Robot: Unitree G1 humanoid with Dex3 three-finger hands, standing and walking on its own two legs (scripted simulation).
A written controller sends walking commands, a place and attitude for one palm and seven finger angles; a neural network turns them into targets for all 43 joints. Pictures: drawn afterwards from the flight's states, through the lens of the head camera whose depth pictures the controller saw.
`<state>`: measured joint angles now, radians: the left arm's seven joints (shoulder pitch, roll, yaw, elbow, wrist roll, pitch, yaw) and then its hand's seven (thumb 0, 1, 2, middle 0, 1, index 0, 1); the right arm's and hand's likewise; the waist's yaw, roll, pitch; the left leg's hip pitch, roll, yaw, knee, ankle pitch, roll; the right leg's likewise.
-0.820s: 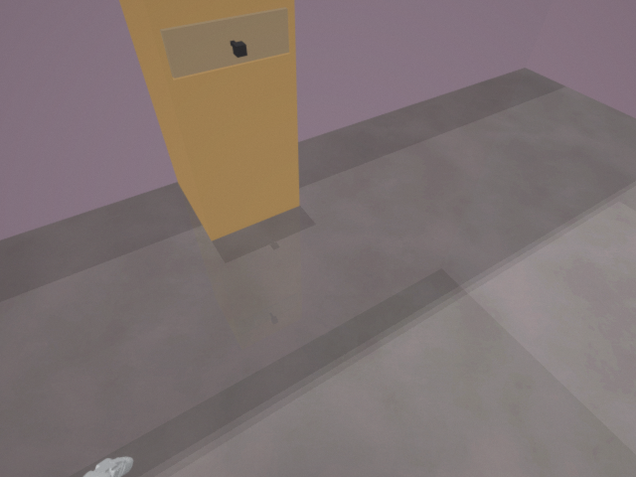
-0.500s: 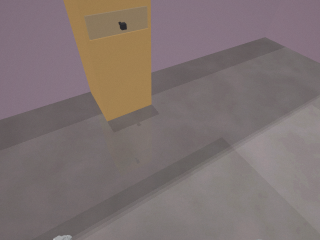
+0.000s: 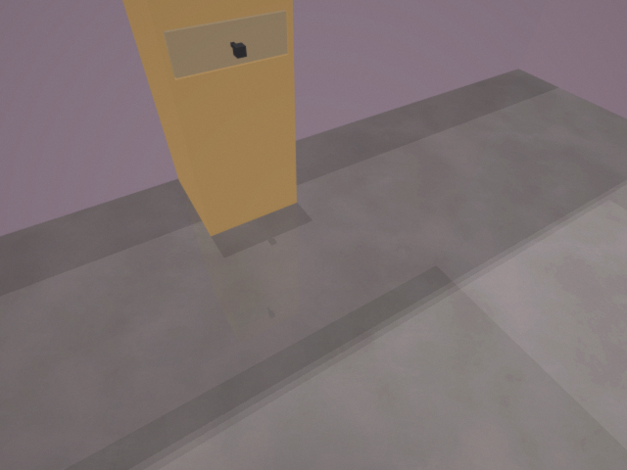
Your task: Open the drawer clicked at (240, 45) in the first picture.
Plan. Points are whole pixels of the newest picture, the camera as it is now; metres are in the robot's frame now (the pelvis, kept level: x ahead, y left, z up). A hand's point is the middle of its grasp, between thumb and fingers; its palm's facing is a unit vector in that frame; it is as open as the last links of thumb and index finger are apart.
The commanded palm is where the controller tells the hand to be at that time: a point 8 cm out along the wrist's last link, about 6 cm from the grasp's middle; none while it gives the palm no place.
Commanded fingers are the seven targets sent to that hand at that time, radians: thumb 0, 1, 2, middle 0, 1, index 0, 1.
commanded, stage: look at it before walking up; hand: left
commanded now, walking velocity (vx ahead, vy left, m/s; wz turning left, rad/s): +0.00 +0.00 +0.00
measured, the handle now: (237, 48) +1.25 +0.31 +0.00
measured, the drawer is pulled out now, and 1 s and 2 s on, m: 0.00 0.00 0.00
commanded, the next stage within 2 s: walk to a spot facing it in 0.62 s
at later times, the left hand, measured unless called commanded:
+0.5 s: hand out of the picture +0.07 +0.24 -0.16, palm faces -0.03 -0.94 -0.33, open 7.3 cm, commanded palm none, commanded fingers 0.00 0.90 0.90 -0.20 -0.30 -0.20 -0.30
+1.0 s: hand out of the picture +0.06 +0.20 -0.18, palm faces -0.11 -0.97 -0.23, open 7.3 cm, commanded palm none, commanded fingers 0.00 0.90 0.90 -0.20 -0.30 -0.20 -0.30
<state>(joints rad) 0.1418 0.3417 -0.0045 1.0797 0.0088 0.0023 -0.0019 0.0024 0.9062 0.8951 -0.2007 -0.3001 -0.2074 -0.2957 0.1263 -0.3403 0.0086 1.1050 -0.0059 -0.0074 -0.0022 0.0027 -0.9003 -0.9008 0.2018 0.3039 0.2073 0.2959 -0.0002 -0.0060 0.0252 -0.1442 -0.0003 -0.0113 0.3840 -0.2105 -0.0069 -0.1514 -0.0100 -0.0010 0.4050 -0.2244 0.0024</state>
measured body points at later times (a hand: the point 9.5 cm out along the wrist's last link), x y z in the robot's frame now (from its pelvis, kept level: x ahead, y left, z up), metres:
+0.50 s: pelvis +0.00 -0.01 +0.00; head +0.00 +0.00 +0.45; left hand +0.07 +0.29 -0.13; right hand +0.07 -0.30 -0.13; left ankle +0.00 +0.13 -0.74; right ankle +0.00 -0.12 -0.74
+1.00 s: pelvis +0.03 -0.01 -0.01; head +0.03 -0.01 +0.44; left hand +0.06 +0.25 -0.16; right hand +0.03 -0.28 -0.16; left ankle +0.00 +0.13 -0.74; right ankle +0.00 -0.11 -0.72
